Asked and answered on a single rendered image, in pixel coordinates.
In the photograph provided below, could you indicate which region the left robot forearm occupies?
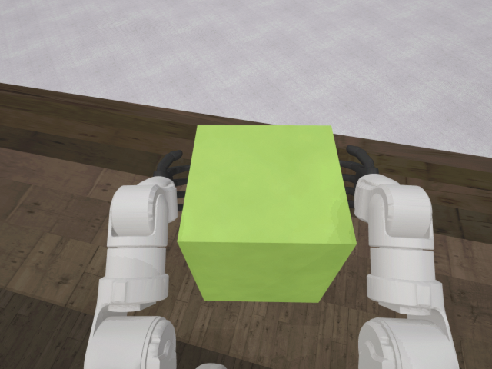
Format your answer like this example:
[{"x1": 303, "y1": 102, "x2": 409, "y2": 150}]
[{"x1": 84, "y1": 176, "x2": 178, "y2": 369}]

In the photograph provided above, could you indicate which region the robot right upper arm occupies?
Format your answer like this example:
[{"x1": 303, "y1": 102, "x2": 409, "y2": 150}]
[{"x1": 358, "y1": 317, "x2": 458, "y2": 369}]

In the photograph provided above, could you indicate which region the carton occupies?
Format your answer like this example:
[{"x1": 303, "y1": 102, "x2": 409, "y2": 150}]
[{"x1": 177, "y1": 125, "x2": 357, "y2": 303}]

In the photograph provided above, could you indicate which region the robot left upper arm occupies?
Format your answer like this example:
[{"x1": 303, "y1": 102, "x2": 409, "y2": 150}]
[{"x1": 85, "y1": 316, "x2": 177, "y2": 369}]

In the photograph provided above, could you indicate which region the right robot forearm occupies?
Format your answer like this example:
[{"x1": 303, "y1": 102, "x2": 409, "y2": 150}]
[{"x1": 354, "y1": 174, "x2": 459, "y2": 369}]

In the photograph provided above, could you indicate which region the robot right hand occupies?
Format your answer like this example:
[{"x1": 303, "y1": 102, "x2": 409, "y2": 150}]
[{"x1": 339, "y1": 145, "x2": 379, "y2": 209}]

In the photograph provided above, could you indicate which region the robot left hand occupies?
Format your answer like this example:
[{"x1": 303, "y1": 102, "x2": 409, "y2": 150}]
[{"x1": 153, "y1": 150, "x2": 190, "y2": 211}]

